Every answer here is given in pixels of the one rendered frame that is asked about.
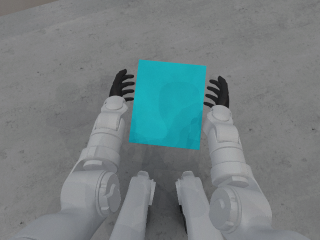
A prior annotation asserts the robot right upper arm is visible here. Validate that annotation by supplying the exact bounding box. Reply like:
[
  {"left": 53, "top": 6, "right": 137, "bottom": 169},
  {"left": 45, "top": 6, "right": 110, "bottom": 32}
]
[{"left": 208, "top": 185, "right": 310, "bottom": 240}]

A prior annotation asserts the robot left thigh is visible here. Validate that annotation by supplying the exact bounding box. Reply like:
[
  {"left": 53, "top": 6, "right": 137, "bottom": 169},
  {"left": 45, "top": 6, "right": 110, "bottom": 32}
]
[{"left": 109, "top": 175, "right": 156, "bottom": 240}]

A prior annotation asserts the robot left upper arm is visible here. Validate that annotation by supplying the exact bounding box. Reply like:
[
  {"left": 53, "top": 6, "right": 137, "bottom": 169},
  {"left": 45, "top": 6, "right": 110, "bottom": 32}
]
[{"left": 8, "top": 170, "right": 121, "bottom": 240}]

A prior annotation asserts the carton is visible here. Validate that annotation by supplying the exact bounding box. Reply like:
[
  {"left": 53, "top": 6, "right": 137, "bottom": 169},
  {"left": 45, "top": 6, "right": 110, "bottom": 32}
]
[{"left": 129, "top": 59, "right": 207, "bottom": 150}]

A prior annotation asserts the robot right foot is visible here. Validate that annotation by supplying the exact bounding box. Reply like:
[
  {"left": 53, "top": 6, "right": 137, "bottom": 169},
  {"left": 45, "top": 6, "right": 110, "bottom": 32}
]
[{"left": 179, "top": 205, "right": 188, "bottom": 234}]

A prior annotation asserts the left robot forearm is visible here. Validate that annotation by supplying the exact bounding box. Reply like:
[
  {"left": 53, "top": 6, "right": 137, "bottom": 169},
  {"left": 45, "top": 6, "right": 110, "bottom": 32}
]
[{"left": 60, "top": 95, "right": 129, "bottom": 207}]

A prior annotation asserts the robot left hand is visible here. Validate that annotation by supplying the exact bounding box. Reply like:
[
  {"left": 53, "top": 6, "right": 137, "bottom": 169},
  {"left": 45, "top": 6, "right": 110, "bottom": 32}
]
[{"left": 109, "top": 69, "right": 135, "bottom": 102}]

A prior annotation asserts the robot right hand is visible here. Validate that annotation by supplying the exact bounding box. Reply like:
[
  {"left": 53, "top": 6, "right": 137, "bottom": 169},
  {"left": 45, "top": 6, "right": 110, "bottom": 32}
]
[{"left": 203, "top": 76, "right": 230, "bottom": 109}]

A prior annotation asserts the right robot forearm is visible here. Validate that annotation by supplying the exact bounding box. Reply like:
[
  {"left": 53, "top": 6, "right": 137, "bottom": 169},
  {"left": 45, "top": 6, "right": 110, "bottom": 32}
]
[{"left": 202, "top": 105, "right": 264, "bottom": 195}]

